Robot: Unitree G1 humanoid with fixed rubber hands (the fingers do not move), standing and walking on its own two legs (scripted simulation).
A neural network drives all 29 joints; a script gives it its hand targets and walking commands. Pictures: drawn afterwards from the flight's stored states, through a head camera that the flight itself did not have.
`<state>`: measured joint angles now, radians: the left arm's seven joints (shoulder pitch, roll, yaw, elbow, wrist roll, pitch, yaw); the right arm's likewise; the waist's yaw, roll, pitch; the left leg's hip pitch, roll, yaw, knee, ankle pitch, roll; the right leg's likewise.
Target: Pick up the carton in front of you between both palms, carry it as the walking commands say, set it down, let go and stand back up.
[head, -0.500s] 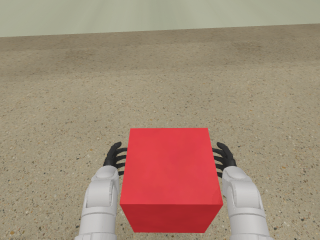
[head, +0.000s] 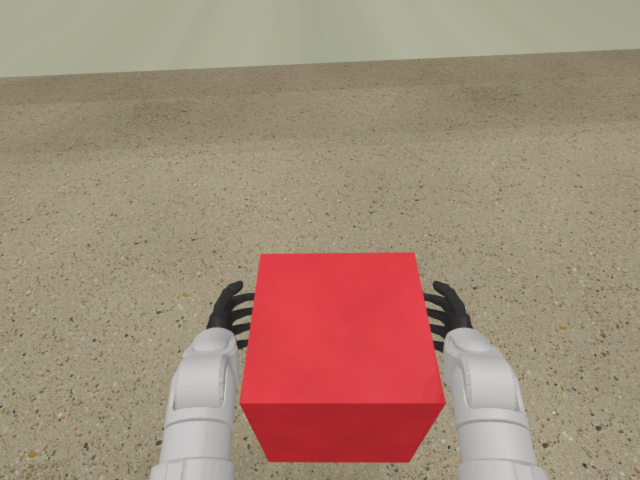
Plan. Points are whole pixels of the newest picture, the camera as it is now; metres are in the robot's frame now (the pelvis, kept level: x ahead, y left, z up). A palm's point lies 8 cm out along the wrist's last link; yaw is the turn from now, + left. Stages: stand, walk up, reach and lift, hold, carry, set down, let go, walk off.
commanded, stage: carry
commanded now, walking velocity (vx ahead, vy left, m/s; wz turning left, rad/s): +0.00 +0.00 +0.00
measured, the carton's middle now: (337, 362) +0.30 +0.00 -0.04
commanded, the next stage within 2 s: hold in 0.28 s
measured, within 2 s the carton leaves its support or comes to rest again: neither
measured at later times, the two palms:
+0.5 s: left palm (193, 363) +0.26 +0.18 +0.04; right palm (432, 343) +0.29 -0.12 +0.04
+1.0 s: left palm (206, 366) +0.25 +0.15 +0.06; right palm (447, 326) +0.30 -0.14 +0.05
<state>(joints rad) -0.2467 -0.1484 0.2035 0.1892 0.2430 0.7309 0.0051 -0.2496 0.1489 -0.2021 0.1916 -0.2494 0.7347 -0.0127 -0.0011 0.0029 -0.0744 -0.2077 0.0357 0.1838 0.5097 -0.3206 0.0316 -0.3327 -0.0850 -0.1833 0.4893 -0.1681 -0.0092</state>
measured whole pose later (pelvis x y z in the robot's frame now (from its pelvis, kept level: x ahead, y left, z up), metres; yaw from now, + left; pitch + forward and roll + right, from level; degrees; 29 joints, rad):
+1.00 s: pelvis -0.01 -0.05 +0.01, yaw +12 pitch -9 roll +0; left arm -0.34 -0.17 0.30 0.34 0.31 0.69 -0.03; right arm -0.32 0.17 -0.28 0.29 -0.32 0.73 0.00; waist -0.01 0.03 0.05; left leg -0.04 0.01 -0.03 0.42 -0.23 0.00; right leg -0.10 0.02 -0.03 0.41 -0.16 -0.03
